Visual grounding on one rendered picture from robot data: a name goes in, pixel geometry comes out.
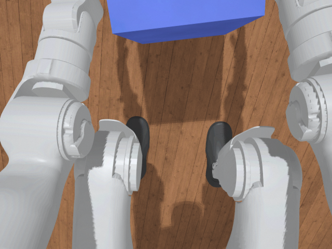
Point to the robot right upper arm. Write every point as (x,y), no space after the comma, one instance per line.
(309,118)

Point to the right robot forearm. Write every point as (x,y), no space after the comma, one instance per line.
(307,27)

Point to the robot left upper arm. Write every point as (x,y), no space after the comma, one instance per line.
(42,136)

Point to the robot shin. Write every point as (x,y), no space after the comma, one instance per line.
(105,125)
(258,131)

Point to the left robot forearm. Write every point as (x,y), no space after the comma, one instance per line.
(65,48)

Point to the right robot shin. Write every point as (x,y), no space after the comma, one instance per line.
(258,131)

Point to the left robot shin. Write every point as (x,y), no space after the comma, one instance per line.
(105,125)

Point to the carton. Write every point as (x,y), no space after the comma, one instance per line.
(153,21)

